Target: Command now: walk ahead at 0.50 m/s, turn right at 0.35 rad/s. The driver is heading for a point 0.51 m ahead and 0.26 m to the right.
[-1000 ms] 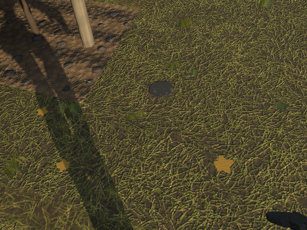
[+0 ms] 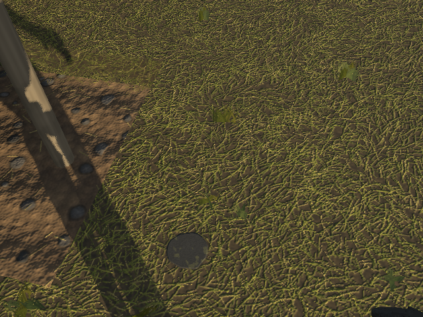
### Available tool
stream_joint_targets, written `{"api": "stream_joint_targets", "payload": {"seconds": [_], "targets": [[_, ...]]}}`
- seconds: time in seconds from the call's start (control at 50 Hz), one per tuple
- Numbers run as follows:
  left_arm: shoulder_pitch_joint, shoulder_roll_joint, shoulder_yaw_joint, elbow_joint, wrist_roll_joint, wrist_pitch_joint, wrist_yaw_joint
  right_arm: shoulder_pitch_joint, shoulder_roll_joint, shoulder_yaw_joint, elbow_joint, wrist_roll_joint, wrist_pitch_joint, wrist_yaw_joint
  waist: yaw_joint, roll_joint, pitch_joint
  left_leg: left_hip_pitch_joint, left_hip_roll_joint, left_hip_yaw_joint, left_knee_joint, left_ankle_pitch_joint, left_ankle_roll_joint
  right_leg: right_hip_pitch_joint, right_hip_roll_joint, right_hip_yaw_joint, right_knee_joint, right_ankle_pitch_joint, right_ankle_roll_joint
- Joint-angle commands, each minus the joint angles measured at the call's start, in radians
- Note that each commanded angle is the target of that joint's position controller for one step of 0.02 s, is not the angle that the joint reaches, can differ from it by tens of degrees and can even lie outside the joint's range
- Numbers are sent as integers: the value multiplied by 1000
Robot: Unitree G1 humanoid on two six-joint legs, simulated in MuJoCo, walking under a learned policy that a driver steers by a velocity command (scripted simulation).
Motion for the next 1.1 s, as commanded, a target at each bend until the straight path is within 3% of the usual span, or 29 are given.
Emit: {"api": "stream_joint_targets", "payload": {"seconds": [0.02, 0.08, 0.1, 0.12, 0.14, 0.16, 0.18, 0.22, 0.26, 0.3, 0.32, 0.38, 0.48, 0.54, 0.58, 0.62, 0.64, 0.66, 0.68, 0.7, 0.72, 0.74, 0.76, 0.84, 0.9, 0.96, 1.06, 1.08, 1.1], "targets": [[21, 185, 49, -38, -10, 2, 15, -108, -81, -20, -89, 8, -29, 13, -17, -114, 28, 68, -40, 7, -91, 16, 8, -38, -271, 199, -31, 184, -149], [6, 195, 57, -38, -6, 17, 22, -39, -124, -37, -72, 9, -41, 14, -72, -147, -3, 198, -56, 17, -138, -88, 42, -11, -287, 248, 68, 233, -119], [0, 176, 51, -41, -2, 20, 22, 61, -153, -54, -43, 7, -44, 8, -123, -138, -60, 350, -66, 36, -170, -101, 69, -37, -243, 225, 174, 308, -95], [-8, 125, 31, -59, 10, 19, 19, 208, -201, -73, -19, -8, -47, -1, -190, -97, -191, 601, 30, -39, -127, -105, 120, -147, -180, 185, 401, 241, -62], [90, 31, 4, -90, 13, 6, 17, 322, -291, -97, -4, -20, -36, -8, -181, 126, -355, 990, 273, -374, -125, -197, 243, -496, -37, 73, 761, -94, 11], [105, 54, 4, -103, -12, -5, 17, 346, -247, -87, 7, -11, -26, -2, -181, 264, -396, 1019, 346, -655, -264, -421, 299, -678, -28, 120, 951, -386, 23], [29, 154, 33, -105, -32, -3, 19, 290, -166, -64, 0, -5, -24, -3, -188, 138, -246, 894, 305, -540, -299, -527, 254, -740, -89, 150, 1027, -312, 18], [-58, 152, 41, -123, -15, 11, 21, 172, -95, -41, -3, -6, -21, -3, -145, 46, -78, 649, 225, -299, -352, -374, 209, -703, -156, 112, 983, -166, 24], [-42, 112, 42, -127, -13, 32, 13, 115, -79, -40, 8, -15, -29, -5, -97, 93, -27, 510, 183, -161, -410, -252, 204, -613, -201, 111, 925, -93, 34], [-53, 86, 42, -130, -10, 50, 14, 108, -78, -46, 23, -16, -40, -7, -91, 46, -11, 481, 153, -53, -442, -151, 200, -610, -201, 98, 915, -39, 38], [-63, 72, 38, -153, -10, 54, 13, 108, -115, -54, 32, -17, -44, -9, -77, 69, -3, 470, 187, -34, -455, -109, 224, -629, -209, 102, 874, -8, 49], [-131, 67, 33, -178, -5, 49, 1, 124, -136, -64, 52, -17, -40, -16, -97, 16, 13, 504, 172, 71, -469, -36, 224, -646, -209, 89, 712, 121, 60], [-293, 46, 19, -240, -4, 41, -34, 179, -183, -77, 78, 1, -18, -24, -157, -9, 51, 582, 180, 193, -462, 1, 198, -612, -185, 4, 469, 238, 32], [-340, 65, 25, -277, -3, 46, -47, 203, -207, -87, 94, 19, 2, -23, -154, -2, 64, 678, 207, 226, -406, 94, 173, -611, -163, -28, 405, 157, -4], [-298, 98, 43, -284, 2, 53, -48, 194, -237, -97, 92, 30, 15, -26, -111, 28, 15, 714, 205, 260, -274, 402, 152, -507, -103, -83, 392, 54, -44], [-46, 179, 93, -221, -2, 62, -36, 174, -230, -92, 84, 38, 28, -28, 35, 9, -126, 621, 152, 313, 83, 549, 106, -149, -9, -123, 319, 81, -108], [107, 267, 126, -185, -10, 73, -14, 202, -171, -69, 67, 3, 23, -30, 83, -126, -215, 359, 103, 316, 405, 187, 56, 156, -127, 91, 301, 88, -169], [23, 355, 129, -218, -17, 61, -13, 253, -57, -31, 0, -19, -4, -22, -43, -373, -304, -64, -122, 193, 752, -613, 0, 410, -363, 700, 133, -149, -365], [34, 263, 98, -246, -7, 40, -26, 170, -147, -44, -1, 11, -40, -8, 28, -214, -369, -158, -92, -23, 821, -622, 25, 420, -402, 808, 25, -229, -355], [17, 209, 81, -233, 4, 23, -29, 93, -175, -51, -27, 44, -57, 0, 27, -161, -238, -210, -54, -12, 793, -537, 50, 327, -374, 666, 27, -158, -307], [-34, 191, 74, -230, 3, 13, -31, 89, -156, -46, -25, 30, -64, -6, -22, -71, -145, -169, -11, -12, 692, -455, 57, 178, -328, 541, 34, -23, -271], [-110, 149, 60, -240, 10, 11, -26, 95, -158, -51, -5, 1, -58, -16, -61, -47, -102, -102, 24, -6, 605, -403, 51, 68, -294, 432, 34, 156, -237], [-151, 146, 55, -258, 26, 9, -20, 124, -164, -53, 2, -4, -45, -16, -94, -96, -88, -25, 38, -7, 583, -384, 37, -25, -287, 383, 33, 364, -242], [-154, 165, 57, -234, 23, 5, 2, 150, -114, -44, 20, -19, -1, -22, -119, -74, -90, 63, 8, 40, 430, -296, -24, -150, -233, 194, 34, 749, -228], [-140, 158, 53, -206, 16, 20, 18, 78, -81, -29, 4, -16, 4, -19, -91, -106, -94, 104, -17, 51, 211, -106, -31, -156, -179, 111, 46, 723, -175], [-109, 154, 47, -173, 19, 31, 26, 9, -83, -26, -8, -9, -2, -4, -50, -123, -100, 158, -45, 48, 59, 47, -20, -125, -188, 120, 55, 628, -148], [-123, 131, 36, -128, 18, 39, 22, 12, -124, -41, -9, -25, -14, 9, -67, -136, -76, 186, -61, 34, -82, -59, 42, -32, -235, 210, 181, 572, -135], [-137, 121, 31, -123, 14, 41, 23, 55, -123, -43, 6, -31, -19, 8, -98, -125, -85, 262, -66, 45, -165, 32, 64, -38, -209, 205, 238, 557, -111], [-109, 107, 26, -121, 25, 37, 23, 79, -160, -50, 9, -42, -24, 1, -95, -73, -125, 393, -7, -10, -180, 375, 95, -75, -149, 184, 311, 495, -65]]}}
